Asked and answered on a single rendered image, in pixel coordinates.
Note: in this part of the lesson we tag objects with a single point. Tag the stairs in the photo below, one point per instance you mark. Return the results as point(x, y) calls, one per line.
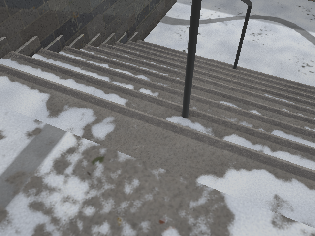
point(272, 115)

